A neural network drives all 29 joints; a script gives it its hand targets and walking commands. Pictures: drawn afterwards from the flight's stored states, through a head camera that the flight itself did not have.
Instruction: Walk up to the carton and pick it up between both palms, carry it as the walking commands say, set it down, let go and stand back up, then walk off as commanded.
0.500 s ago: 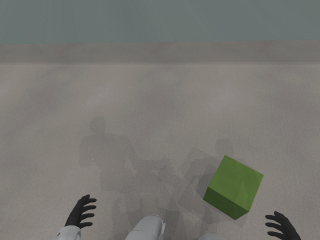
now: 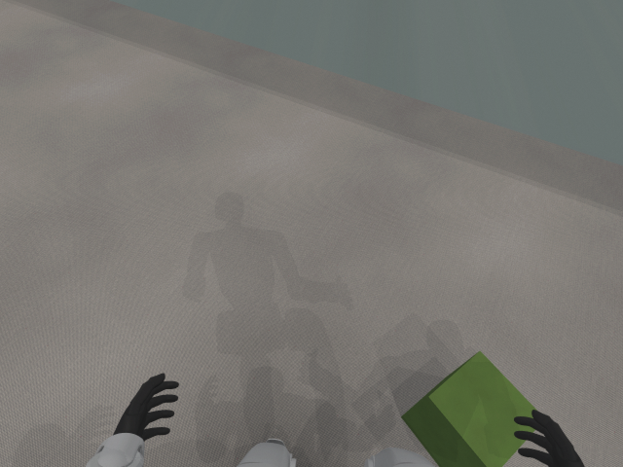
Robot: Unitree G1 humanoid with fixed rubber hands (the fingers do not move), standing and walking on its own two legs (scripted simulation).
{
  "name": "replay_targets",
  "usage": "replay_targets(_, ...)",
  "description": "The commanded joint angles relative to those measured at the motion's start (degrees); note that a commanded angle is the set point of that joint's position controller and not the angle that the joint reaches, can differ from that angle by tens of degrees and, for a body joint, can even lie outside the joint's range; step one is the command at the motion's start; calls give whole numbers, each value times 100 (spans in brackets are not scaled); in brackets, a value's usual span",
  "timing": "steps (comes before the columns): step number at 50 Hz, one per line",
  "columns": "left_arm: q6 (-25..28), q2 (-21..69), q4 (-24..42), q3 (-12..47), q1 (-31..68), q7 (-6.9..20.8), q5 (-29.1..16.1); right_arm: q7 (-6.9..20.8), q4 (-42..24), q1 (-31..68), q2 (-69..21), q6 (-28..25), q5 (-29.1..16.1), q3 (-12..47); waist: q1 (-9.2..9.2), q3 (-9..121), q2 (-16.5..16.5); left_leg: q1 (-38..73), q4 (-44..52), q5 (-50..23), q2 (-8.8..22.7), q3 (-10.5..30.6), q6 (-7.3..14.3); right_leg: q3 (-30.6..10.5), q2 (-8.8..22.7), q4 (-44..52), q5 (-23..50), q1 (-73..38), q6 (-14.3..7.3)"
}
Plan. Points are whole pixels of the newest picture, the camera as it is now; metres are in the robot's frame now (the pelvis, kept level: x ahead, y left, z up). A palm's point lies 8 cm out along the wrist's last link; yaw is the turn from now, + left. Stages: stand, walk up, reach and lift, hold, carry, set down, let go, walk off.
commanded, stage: walk off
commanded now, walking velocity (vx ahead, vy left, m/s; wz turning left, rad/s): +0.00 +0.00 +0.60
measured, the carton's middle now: (464, 417) +0.27 -0.42 -0.63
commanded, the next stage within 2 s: stand in 0.98 s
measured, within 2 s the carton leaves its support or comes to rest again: neither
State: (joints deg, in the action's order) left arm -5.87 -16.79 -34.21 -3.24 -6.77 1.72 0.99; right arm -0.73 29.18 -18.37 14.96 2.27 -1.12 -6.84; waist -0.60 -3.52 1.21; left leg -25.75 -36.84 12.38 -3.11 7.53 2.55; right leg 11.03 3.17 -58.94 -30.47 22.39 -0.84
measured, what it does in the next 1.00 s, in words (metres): steps on the spot, turning left: right foot, then left foot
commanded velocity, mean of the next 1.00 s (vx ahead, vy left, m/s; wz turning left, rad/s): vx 0.00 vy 0.00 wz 0.58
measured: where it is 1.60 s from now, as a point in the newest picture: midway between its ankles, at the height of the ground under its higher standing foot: outside the picture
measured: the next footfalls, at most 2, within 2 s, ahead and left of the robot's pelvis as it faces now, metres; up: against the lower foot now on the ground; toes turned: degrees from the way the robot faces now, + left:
right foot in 0.14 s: +0.01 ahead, -0.13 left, +0.00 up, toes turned -6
left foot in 0.48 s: +0.08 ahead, +0.12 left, +0.00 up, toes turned +11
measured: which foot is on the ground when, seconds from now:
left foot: down 0.00-0.14, up 0.16-0.46, down 0.48-0.84, up 0.86-1.00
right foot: up 0.00-0.12, down 0.14-0.50, up 0.52-0.80, down 0.82-1.00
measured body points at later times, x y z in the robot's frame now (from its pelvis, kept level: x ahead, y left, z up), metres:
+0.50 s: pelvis +0.01 +0.00 -0.01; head +0.06 +0.00 +0.44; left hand +0.13 +0.27 -0.11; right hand +0.17 -0.25 -0.11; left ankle +0.04 +0.11 -0.73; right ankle -0.03 -0.12 -0.73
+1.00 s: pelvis +0.04 -0.03 +0.00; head +0.09 -0.03 +0.45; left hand +0.06 +0.27 -0.09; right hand +0.27 -0.23 -0.10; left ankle -0.05 +0.09 -0.64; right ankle +0.05 -0.13 -0.73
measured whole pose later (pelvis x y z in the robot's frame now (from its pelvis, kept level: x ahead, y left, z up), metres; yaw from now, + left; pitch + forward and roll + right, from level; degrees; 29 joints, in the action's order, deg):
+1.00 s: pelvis +0.04 -0.03 +0.00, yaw +26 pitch +3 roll +0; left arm -5.3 -13.7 -36.0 -2.4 -9.7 -0.5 0.3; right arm -1.3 29.4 -17.5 15.6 3.3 -1.1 -6.8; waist -1.0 -2.1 -2.7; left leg -32.7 -67.3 22.4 -4.8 8.5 -0.8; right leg 10.9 3.9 -32.2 -20.3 14.9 -0.9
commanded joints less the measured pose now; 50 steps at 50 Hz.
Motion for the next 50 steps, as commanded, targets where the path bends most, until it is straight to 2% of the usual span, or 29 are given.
replay_targets(1, 206, -277, 299, -28, 697, -109, -49, -62, 98, -401, 1088, -130, 309, -98, -391, 1361, -1550, 1470, 1993, -466, 767, 2286, 204, -981, -587, 1935, -361, -293, 284)
replay_targets(4, 293, -359, -58, -89, -100, -98, -109, -103, 139, -8, 1022, -207, 310, -74, -82, 1691, -1779, 1355, 1631, -1915, 609, 1977, 230, -923, -807, 3539, 264, -1476, 192)
replay_targets(5, 202, -505, -254, -181, -771, -218, -159, -66, 52, 156, 785, -237, 233, -8, 223, 1587, -1380, 440, 1828, -810, 248, 1494, -412, -795, -332, 4854, 1245, -2805, 100)
replay_targets(6, 161, -1123, -405, -389, -1360, -252, -58, -104, 100, 48, 377, -238, 187, 102, 493, 1587, -308, -970, 1083, 678, -454, 518, -882, -1859, 792, 5101, 596, -3909, -163)
replay_targets(7, 73, -1546, -225, -389, -1245, -247, -30, -149, 17, -14, 226, -193, 126, 126, 472, 1349, 1300, -2054, -786, 1966, -427, -233, -806, -2766, 2649, 4828, 170, -3555, -335)
replay_targets(8, 97, -1383, 23, -377, -498, -280, 55, -193, -153, 436, 549, -111, 230, 34, 373, 559, 978, -2388, -1765, 1461, 194, -534, -827, -2145, 3135, 5206, 489, -2150, -851)
replay_targets(9, 133, -922, 154, -212, -4, -330, 57, -147, -172, 139, 636, -33, 330, -44, -78, 508, 130, -2031, -2392, 1355, 292, -422, -737, -1851, 2899, 5042, 1053, -1855, -701)
replay_targets(10, 201, -783, 151, -204, 223, -295, -9, -63, 99, -185, 591, -31, 349, -41, -335, 703, 56, -1557, -2969, 1290, 316, -464, -673, -968, 2492, 4696, 1520, -1534, -595)
replay_targets(12, 366, -203, 389, -56, 894, -255, 5, 50, 319, -580, 856, 59, 218, -120, -563, 813, 379, -1642, -3735, 871, 310, -570, -740, -684, 2003, 4197, 2670, -2184, -638)
replay_targets(14, 212, -329, 341, -25, 532, -204, -21, -29, 388, -533, 616, 48, 217, -46, -432, 774, 706, -2101, -3441, 826, 223, -799, -688, -93, 1555, 3456, 4103, -3012, -263)
replay_targets(19, 166, -751, 89, -282, 194, -148, 80, 88, -25, -251, 317, 25, 166, 232, -28, 1063, 1625, -1129, -663, 1383, 901, -889, -748, 239, 1701, 2903, 4464, -3680, -383)
replay_targets(21, 199, -611, -116, -248, -262, -184, 9, 41, 63, -401, 475, -82, 291, 214, 113, 1564, 1044, -467, -120, 882, 396, -1489, -460, 423, 1532, 2169, 5330, -3898, -257)
replay_targets(23, 222, -432, -82, -146, -332, -129, -76, -2, 178, -787, 779, -250, 310, 103, -242, 1761, 747, 877, 864, -771, 308, -1320, -235, 661, 1150, 1171, 4901, -2524, -35)
replay_targets(24, 271, -234, 5, -113, -193, -137, -74, 26, 236, -1098, 1144, -346, 355, -43, -459, 1691, -394, 1834, 828, -2999, 979, 329, 135, 315, 917, -92, 2809, -1012, 222)
replay_targets(25, 240, -168, 299, -130, -193, -35, -16, 22, 256, -1021, 1820, -246, 305, -110, -246, 1110, -1915, 2308, 905, -4838, 1898, 2367, 791, 61, -30, -949, -1214, 1150, 552)
replay_targets(26, 119, -411, 566, -177, 391, -65, 19, 31, 261, -1451, 1825, -307, 219, -240, -505, 1276, -2297, 2062, 1640, -3832, 1793, 4067, 1087, -1155, -390, -821, -1504, 1143, 507)
replay_targets(27, 161, -565, 728, -161, 766, -13, 10, -89, 186, -1166, 1695, -263, 236, -262, -581, 857, -1652, 1027, 2103, -1804, 1830, 4189, 1209, -1183, -254, -1131, -1224, 948, 583)
replay_targets(30, 107, -404, 267, -144, 88, -36, 36, -103, -58, 77, 1426, -223, 373, -126, 19, 288, -1147, 407, 2417, 1409, 1217, 2981, 441, -1203, -215, -359, 148, 785, 408)
replay_targets(33, 180, -49, 454, 10, 759, -27, -35, -51, 323, -632, 1183, -176, 237, -95, -432, 708, -1190, 1221, 2148, -70, 1033, 2807, 454, -1069, -305, 449, 157, 661, 356)
replay_targets(34, 252, -104, 572, 39, 886, -16, -133, -104, 239, -450, 1289, -223, 322, -129, -249, 817, -1372, 1601, 1829, -1565, 1093, 2555, 685, -1000, -300, 899, -310, 790, 381)
replay_targets(35, 323, -226, 544, 10, 848, -85, -85, -136, 422, -815, 1311, -230, 294, -126, -450, 1038, -944, 1751, 1763, -1452, 1207, 2802, 733, -1101, -341, 1191, -220, 493, 372)
replay_targets(37, 300, -112, 237, -24, 242, -134, -188, -218, 238, -509, 1119, -229, 288, -81, -176, 1316, -1564, 1729, 1588, -2010, 1032, 2679, 449, -1259, -379, 2978, -93, -349, 393)
replay_targets(39, 351, -375, -251, -116, -664, -134, -180, -226, 204, -110, 1073, -228, 271, -88, 185, 1885, -1116, 726, 940, -2138, 425, 1690, 102, -983, -451, 3936, 1368, -2420, 328)
replay_targets(40, 266, -890, -345, -268, -1083, -225, -144, -195, -26, 232, 824, -338, 207, -42, 569, 1818, -415, -850, 636, -798, -152, 1091, -444, -1375, 350, 4395, 1782, -3819, 81)
replay_targets(41, 260, -1469, -448, -366, -1510, -212, -112, -225, -24, 205, 279, -275, 115, 79, 633, 1873, 1090, -1932, -794, 1713, -504, -91, -623, -2482, 2317, 4356, 1866, -4181, -226)
replay_targets(42, 200, -1365, -246, -370, -1068, -273, -29, -173, -182, 281, 277, -231, 289, 175, 586, 888, 1183, -2431, -1659, 1893, 144, -170, -663, -2312, 3054, 4528, 2001, -2812, -550)
replay_targets(44, 160, -955, 38, -252, -168, -268, -27, 15, -196, 29, 566, -93, 355, 12, -184, 335, 245, -1942, -2915, 1599, 336, -277, -638, -1387, 2708, 4581, 1140, -1617, -484)
replay_targets(46, 197, -375, 220, -56, 272, -339, 9, -16, 131, -500, 587, 63, 283, -44, -483, 308, 358, -1809, -3553, 957, 288, -339, -785, -631, 1974, 4311, 1840, -1734, -281)
replay_targets(50, 93, -512, 128, -131, 22, -184, -70, -122, 179, -427, 620, 52, 198, 14, -269, 672, 976, -2125, -3529, 849, 384, -786, -875, 27, 1863, 3673, 3860, -2981, -262)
